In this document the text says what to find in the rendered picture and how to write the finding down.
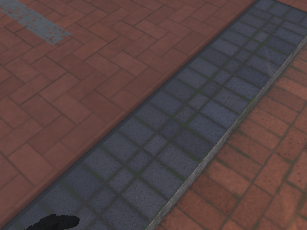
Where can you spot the robot left hand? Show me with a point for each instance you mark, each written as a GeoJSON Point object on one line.
{"type": "Point", "coordinates": [54, 222]}

